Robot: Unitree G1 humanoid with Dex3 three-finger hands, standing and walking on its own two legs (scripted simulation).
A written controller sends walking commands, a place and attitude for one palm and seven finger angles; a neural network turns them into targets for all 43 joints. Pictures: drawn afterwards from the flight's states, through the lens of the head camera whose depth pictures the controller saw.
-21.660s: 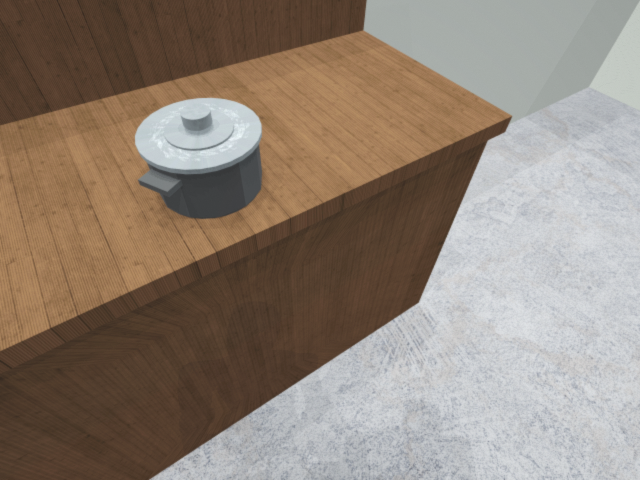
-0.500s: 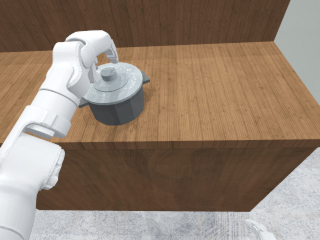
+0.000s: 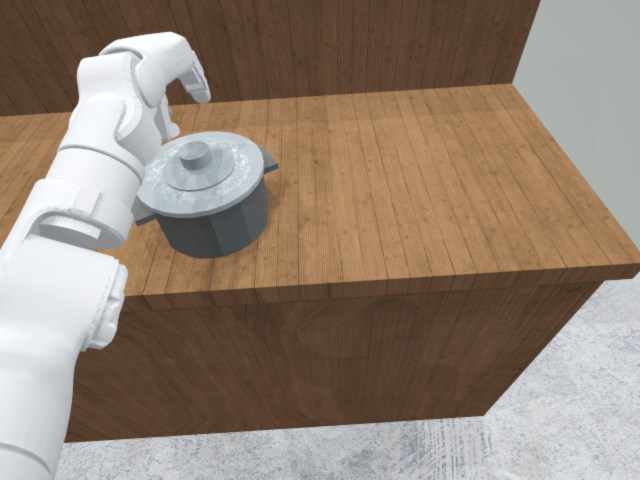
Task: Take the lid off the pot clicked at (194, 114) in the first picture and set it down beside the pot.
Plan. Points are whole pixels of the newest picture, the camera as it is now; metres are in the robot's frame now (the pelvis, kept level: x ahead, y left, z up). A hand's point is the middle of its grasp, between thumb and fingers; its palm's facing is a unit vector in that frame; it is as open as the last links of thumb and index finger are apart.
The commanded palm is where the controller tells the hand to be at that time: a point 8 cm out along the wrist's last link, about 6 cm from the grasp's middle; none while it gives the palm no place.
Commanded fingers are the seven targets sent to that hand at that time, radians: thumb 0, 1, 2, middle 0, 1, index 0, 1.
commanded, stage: move the open hand above the knob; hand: left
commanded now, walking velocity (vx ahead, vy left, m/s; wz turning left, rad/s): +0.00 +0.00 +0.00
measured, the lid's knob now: (195, 155) +0.51 +0.15 +0.15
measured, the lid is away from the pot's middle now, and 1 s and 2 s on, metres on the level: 0.00 0.00 0.00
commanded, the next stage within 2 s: lower the open fingers around the knob in 0.70 s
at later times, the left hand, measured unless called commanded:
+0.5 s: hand (183, 119) +0.47 +0.14 +0.24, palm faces -0.22 -0.06 -0.97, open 10.0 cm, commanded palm +0.46 +0.15 +0.29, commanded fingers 0.00 -0.39 1.69 -0.87 -0.08 -0.87 -0.08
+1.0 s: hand (184, 131) +0.47 +0.14 +0.22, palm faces -0.26 -0.05 -0.96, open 10.0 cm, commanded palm +0.46 +0.15 +0.27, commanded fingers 0.00 -0.39 1.69 -0.87 -0.08 -0.87 -0.08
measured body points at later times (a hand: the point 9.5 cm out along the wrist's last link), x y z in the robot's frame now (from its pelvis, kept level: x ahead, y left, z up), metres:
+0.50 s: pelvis +0.00 -0.01 +0.00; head +0.01 -0.03 +0.45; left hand +0.47 +0.14 +0.29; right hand +0.12 -0.26 -0.12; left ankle +0.01 +0.08 -0.74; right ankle -0.02 -0.12 -0.74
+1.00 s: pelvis +0.00 +0.00 +0.00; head +0.03 -0.04 +0.45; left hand +0.48 +0.14 +0.27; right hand +0.11 -0.26 -0.13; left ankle +0.01 +0.08 -0.74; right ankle -0.02 -0.12 -0.74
